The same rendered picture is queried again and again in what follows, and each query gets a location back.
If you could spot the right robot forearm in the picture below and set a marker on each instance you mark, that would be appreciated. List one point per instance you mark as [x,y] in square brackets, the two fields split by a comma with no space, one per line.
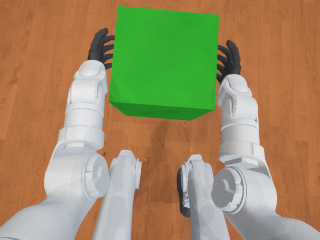
[240,142]

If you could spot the carton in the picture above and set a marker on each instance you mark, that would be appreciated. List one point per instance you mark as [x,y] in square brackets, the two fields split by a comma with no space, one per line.
[164,63]

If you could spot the left robot forearm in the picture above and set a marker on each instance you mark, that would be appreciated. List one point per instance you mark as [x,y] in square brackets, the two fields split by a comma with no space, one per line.
[83,124]

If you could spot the right robot thigh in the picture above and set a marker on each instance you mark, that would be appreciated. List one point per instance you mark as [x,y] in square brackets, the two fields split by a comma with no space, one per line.
[207,222]

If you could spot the right robot upper arm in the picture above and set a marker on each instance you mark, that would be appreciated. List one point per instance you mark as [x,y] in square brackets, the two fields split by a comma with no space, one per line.
[248,200]

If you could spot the left robot hand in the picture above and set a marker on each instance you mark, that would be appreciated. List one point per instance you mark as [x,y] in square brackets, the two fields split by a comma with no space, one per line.
[98,49]

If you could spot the robot right shin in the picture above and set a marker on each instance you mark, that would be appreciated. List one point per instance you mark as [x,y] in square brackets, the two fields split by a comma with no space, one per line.
[207,165]

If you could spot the left robot upper arm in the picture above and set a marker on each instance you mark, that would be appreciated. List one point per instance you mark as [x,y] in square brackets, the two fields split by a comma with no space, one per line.
[73,183]

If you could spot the right robot hand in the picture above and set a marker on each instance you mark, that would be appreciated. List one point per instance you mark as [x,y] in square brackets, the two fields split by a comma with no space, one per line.
[231,63]

